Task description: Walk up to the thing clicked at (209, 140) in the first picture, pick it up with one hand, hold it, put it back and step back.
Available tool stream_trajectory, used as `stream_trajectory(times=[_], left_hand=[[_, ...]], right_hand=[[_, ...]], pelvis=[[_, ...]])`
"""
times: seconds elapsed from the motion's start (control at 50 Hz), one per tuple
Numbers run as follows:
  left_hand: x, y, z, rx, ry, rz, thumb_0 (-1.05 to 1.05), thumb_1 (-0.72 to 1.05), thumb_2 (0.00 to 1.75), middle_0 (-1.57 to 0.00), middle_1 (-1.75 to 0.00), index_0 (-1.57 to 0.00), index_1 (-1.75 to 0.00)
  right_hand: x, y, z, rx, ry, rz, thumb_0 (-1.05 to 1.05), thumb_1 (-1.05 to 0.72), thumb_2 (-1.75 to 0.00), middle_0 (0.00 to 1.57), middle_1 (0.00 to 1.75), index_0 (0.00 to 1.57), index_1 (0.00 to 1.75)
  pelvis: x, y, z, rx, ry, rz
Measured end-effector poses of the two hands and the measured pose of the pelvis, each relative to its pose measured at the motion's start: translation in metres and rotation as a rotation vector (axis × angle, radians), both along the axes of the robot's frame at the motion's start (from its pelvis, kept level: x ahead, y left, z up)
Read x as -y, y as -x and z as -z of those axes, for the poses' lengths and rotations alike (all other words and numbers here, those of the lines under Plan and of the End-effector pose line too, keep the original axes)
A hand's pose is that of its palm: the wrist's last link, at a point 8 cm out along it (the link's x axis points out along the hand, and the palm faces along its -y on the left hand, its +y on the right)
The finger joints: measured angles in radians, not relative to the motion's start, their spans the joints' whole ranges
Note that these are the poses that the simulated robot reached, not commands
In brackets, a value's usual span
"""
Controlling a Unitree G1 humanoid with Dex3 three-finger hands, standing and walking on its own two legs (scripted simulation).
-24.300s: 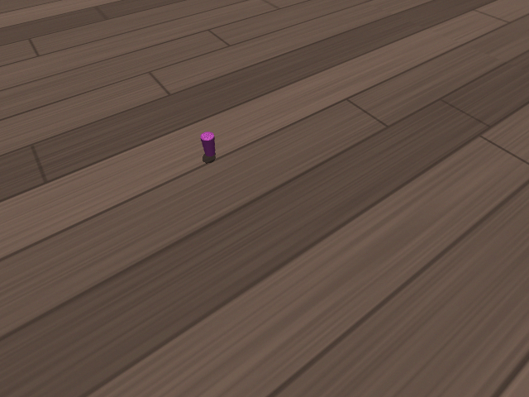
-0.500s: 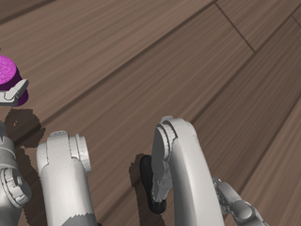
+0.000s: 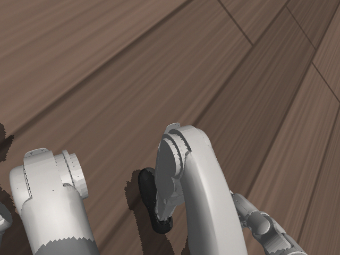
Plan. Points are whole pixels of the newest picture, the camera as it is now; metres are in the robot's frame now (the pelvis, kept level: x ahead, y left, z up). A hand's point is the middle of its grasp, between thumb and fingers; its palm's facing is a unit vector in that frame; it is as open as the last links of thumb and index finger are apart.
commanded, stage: lower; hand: left
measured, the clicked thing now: out of the picture +0.44 +0.30 -0.17
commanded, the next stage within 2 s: loosen in 0.98 s
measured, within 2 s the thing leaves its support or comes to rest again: neither
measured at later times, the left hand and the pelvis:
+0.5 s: hand out of the picture +0.45 +0.30 -0.17, palm faces +0.43 -0.90 +0.00, open 10.1 cm; pelvis -0.01 +0.01 -0.01, yaw -3 degrees
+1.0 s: hand out of the picture +0.44 +0.30 -0.19, palm faces +0.43 -0.90 +0.00, open 10.1 cm; pelvis -0.01 +0.01 -0.01, yaw -4 degrees
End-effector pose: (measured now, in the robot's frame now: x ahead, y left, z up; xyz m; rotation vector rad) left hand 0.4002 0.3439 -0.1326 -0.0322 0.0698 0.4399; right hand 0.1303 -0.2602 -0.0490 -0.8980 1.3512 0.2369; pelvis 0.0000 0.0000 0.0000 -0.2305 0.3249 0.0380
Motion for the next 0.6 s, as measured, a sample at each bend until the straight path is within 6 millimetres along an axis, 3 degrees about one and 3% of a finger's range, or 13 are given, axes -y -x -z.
stream_trajectory(times=[0.6], left_hand=[[-0.002, -0.004, 0.04, -0.004, -0.02, 0.004, 0.03, -0.35, 1.08, -0.81, -1.02, -0.69, -1.0]], right_hand=[[-0.015, -0.005, -0.018, -0.044, 0.095, -0.166, 0.0, -0.92, -0.91, 0.2, 0.3, 0.21, 0.3]], pelvis=[[-0.011, 0.006, 0.005, 0.084, 0.067, 0.031]])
